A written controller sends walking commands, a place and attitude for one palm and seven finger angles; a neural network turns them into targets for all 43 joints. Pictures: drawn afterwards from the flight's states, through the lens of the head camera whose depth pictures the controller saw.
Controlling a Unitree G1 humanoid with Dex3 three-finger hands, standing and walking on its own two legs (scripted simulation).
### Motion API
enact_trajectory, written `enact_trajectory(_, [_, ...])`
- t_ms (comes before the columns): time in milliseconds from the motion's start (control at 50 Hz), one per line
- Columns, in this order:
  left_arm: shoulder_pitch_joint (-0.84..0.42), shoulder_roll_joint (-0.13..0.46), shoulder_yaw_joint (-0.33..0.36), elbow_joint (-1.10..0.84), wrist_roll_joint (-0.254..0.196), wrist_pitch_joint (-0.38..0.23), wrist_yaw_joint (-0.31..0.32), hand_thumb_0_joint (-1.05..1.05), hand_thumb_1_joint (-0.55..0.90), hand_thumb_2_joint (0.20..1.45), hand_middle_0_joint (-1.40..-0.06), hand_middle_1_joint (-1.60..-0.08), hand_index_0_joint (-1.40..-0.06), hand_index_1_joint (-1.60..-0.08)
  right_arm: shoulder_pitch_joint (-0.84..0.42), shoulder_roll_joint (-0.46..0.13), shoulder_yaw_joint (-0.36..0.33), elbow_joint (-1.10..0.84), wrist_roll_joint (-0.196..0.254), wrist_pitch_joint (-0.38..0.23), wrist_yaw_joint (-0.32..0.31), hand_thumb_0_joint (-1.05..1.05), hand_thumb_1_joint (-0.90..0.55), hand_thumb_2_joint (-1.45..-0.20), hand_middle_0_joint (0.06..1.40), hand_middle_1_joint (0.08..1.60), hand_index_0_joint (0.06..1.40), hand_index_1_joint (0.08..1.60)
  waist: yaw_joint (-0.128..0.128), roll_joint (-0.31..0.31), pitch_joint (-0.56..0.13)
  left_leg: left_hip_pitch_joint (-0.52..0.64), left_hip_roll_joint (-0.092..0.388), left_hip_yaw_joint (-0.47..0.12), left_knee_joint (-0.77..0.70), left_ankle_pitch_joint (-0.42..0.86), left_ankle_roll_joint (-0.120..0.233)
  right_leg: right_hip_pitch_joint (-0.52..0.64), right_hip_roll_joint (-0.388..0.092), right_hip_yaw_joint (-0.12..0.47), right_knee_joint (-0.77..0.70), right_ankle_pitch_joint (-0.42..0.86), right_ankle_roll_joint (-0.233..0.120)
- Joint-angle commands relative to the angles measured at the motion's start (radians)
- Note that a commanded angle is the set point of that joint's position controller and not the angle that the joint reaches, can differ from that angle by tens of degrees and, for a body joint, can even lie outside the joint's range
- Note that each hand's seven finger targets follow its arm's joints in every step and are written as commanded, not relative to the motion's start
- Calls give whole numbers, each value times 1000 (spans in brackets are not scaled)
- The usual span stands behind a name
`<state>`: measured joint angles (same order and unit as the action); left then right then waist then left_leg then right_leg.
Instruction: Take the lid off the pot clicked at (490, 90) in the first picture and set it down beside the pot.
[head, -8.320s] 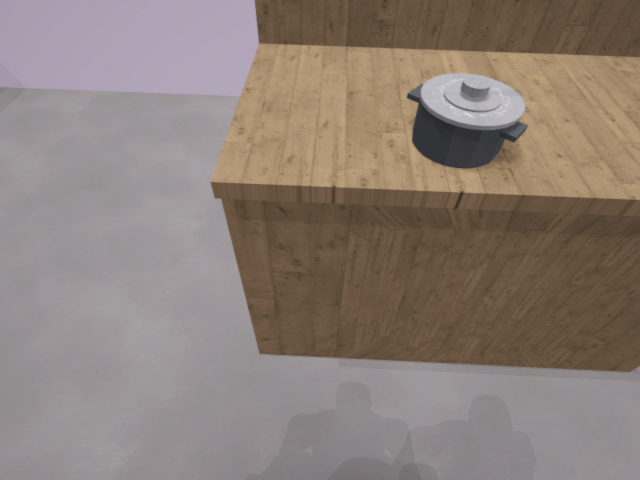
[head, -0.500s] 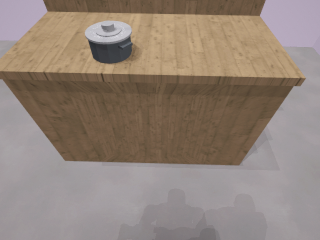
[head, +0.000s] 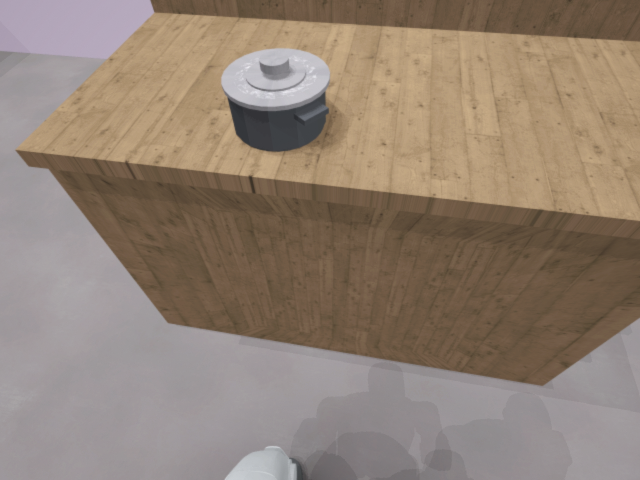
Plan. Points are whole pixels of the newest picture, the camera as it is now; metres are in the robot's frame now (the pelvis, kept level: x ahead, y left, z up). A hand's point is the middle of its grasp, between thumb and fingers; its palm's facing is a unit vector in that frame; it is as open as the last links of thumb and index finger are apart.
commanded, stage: take the last steps up to it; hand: left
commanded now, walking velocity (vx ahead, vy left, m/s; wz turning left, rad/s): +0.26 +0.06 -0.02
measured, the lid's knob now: (274, 62) +0.69 +0.16 +0.14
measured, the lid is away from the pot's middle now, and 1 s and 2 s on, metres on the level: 0.01 0.01 0.01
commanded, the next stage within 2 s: come to a stop and stand still in 0.30 s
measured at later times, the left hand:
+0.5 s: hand (226, 365) +0.29 +0.20 -0.15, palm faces -0.02 -0.97 -0.24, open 7.3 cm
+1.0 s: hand (162, 395) +0.23 +0.29 -0.17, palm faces +0.03 -0.97 -0.23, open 7.3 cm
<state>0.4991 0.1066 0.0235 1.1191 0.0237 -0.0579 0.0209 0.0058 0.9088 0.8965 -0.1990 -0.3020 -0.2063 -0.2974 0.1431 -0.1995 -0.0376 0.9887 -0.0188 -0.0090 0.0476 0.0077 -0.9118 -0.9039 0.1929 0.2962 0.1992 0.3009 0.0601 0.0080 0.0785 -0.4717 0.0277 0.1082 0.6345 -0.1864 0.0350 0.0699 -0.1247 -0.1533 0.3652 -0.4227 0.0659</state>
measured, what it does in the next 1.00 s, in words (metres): walks ahead: left foot, then right foot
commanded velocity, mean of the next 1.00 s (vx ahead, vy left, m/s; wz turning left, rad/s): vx -0.01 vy -0.03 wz -0.01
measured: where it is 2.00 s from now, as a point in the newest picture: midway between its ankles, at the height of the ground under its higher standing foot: outside the picture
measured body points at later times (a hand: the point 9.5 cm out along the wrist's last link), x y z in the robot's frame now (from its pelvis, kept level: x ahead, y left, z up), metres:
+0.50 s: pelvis +0.18 +0.02 -0.01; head +0.20 -0.01 +0.44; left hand +0.29 +0.25 -0.13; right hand +0.16 -0.20 -0.17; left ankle +0.10 +0.12 -0.72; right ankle +0.23 -0.08 -0.73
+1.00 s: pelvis +0.17 +0.08 +0.01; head +0.19 +0.11 +0.46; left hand +0.23 +0.34 -0.15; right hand +0.23 -0.16 -0.12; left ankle +0.20 +0.19 -0.73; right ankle +0.15 -0.06 -0.66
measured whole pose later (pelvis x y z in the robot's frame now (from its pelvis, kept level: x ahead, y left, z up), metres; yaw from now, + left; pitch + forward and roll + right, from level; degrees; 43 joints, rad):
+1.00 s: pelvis +0.17 +0.08 +0.01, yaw -2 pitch -1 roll -2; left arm 0.21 0.26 0.08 0.98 0.01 0.07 0.02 0.01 0.92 0.90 -0.19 -0.30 -0.20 -0.30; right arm 0.19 -0.15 -0.02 0.97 -0.03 0.02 -0.03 0.00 -0.91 -0.90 0.20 0.30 0.20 0.30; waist 0.01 -0.04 0.06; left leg -0.26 0.03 0.02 0.49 -0.22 0.01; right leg -0.45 0.02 0.03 1.05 -0.41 0.04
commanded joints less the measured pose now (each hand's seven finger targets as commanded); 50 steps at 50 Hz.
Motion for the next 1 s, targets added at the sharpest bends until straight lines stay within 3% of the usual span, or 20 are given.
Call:
enact_trajectory(0, [37,145,41,-68,-21,-9,-3,0,900,900,-200,-300,-200,-300,368,-236,-54,32,-24,-43,-50,0,-900,-900,200,300,200,300,-185,157,-283,732,250,-353,-158,163,134,-496,29,-30,687,191,-77])
enact_trajectory(20, [-3,118,31,-104,-21,-12,-4,0,900,900,-200,-300,-200,-300,409,-274,-61,35,-6,-34,-58,0,-900,-900,200,300,200,300,-183,202,-290,741,375,-540,-265,270,212,-636,94,64,904,-175,-91])
enact_trajectory(40, [-59,112,29,-114,-21,-6,3,0,900,900,-200,-300,-200,-300,345,-253,-59,30,2,-35,-67,0,-900,-900,200,300,200,300,-170,163,-270,667,397,-524,-308,147,230,-706,54,131,1015,-147,-102])
enact_trajectory(100, [-114,110,36,-108,-1,17,-15,0,900,900,-200,-300,-200,-300,144,-93,-15,-23,-5,-46,-66,0,-900,-900,200,300,200,300,-79,76,0,220,281,-334,-427,-127,178,-653,-28,142,932,29,-94])
enact_trajectory(160, [-51,80,39,-106,3,47,-19,0,900,900,-200,-300,-200,-300,88,-67,-15,-37,0,-58,-63,0,-900,-900,200,300,200,300,-11,121,12,87,213,-207,-481,-72,159,-555,-30,113,793,95,-76])
enact_trajectory(300, [-222,99,39,-200,5,50,-24,0,900,900,-200,-300,-200,-300,158,-96,-19,-27,-3,-58,-62,0,-900,-900,200,300,200,300,-51,46,0,268,228,-164,-453,94,190,-572,-4,90,448,174,-53])
enact_trajectory(380, [-235,110,36,-214,4,34,-22,0,900,900,-200,-300,-200,-300,176,-100,-15,-5,-6,-49,-67,0,-900,-900,200,300,200,300,-45,8,-20,312,212,-135,-297,250,154,-424,57,49,250,197,-62])
enact_trajectory(420, [-125,154,37,-169,5,12,-9,0,900,900,-200,-300,-200,-300,192,-58,1,12,4,-49,-74,0,-900,-900,200,300,200,300,-7,-67,-104,253,102,-63,-71,297,48,-174,17,129,103,566,-75])
enact_trajectory(440, [-79,216,44,-149,2,2,4,0,900,900,-200,-300,-200,-300,221,-32,4,9,13,-47,-76,0,-900,-900,200,300,200,300,-17,-154,-166,102,19,-27,54,78,-16,-16,-164,346,138,1004,-166])
enact_trajectory(460, [-51,262,43,-141,-7,3,7,0,900,900,-200,-300,-200,-300,227,-32,6,8,15,-32,-82,0,-900,-900,200,300,200,300,-14,-156,-177,84,-38,-28,202,-372,-55,-17,-313,401,103,1371,-290])
enact_trajectory(480, [-71,270,46,-137,-11,6,15,0,900,900,-200,-300,-200,-300,208,-35,0,10,19,-12,-89,0,-900,-900,200,300,200,300,-15,-231,-227,85,-24,-89,309,-466,-63,-34,-327,416,102,1455,-344])
enact_trajectory(540, [-200,240,52,-171,-3,40,35,0,900,900,-200,-300,-200,-300,146,-38,-12,15,20,26,-92,0,-900,-900,200,300,200,300,-31,-118,-176,37,-11,-136,405,-417,-75,-110,-267,317,83,1221,-337])
enact_trajectory(620, [-276,252,62,-200,2,62,34,0,900,900,-200,-300,-200,-300,131,-23,-23,0,15,56,-80,0,-900,-900,200,300,200,300,-50,-141,-145,67,-25,-115,397,-334,-91,-238,-215,238,50,1048,-295])
enact_trajectory(760, [-318,270,69,-225,2,83,23,0,900,900,-200,-300,-200,-300,185,-26,-27,-9,14,33,-71,0,-900,-900,200,300,200,300,-89,-209,-199,260,-37,-46,-66,-76,-84,-284,-119,189,141,675,-192])
enact_trajectory(780, [-307,250,65,-227,-6,88,20,0,900,900,-200,-300,-200,-300,199,-49,-29,-8,12,25,-70,0,-900,-900,200,300,200,300,-99,-156,-182,348,-7,-61,-177,24,-74,-364,-88,178,188,517,-146])
enact_trajectory(820, [-260,155,45,-248,-14,100,16,0,900,900,-200,-300,-200,-300,140,-185,-45,-67,-6,13,-72,0,-900,-900,200,300,200,300,-83,304,-100,256,346,-463,-377,278,77,-536,109,95,460,-153,-33])
enact_trajectory(840, [-290,194,49,-245,-4,113,20,0,900,900,-200,-300,-200,-300,123,-186,-42,-77,-11,13,-82,0,-900,-900,200,300,200,300,-104,241,-72,151,373,-508,-413,182,122,-503,113,193,604,-171,-41])
enact_trajectory(860, [-280,194,53,-236,-7,114,17,0,900,900,-200,-300,-200,-300,93,-194,-39,-78,-16,12,-89,0,-900,-900,200,300,200,300,-78,219,-83,175,365,-515,-397,163,150,-532,120,226,668,-155,-46])
enact_trajectory(940, [-230,211,65,-178,-6,111,-11,0,900,900,-200,-300,-200,-300,37,-145,-22,-79,-11,10,-95,0,-900,-900,200,300,200,300,-57,133,-54,240,250,-321,-409,6,95,-582,115,224,760,43,-24])
enact_trajectory(980, [-233,206,60,-183,-7,113,-16,0,900,900,-200,-300,-200,-300,64,-144,-25,-74,-8,11,-95,0,-900,-900,200,300,200,300,-71,127,-53,256,254,-315,-420,-26,100,-569,106,212,706,34,-20])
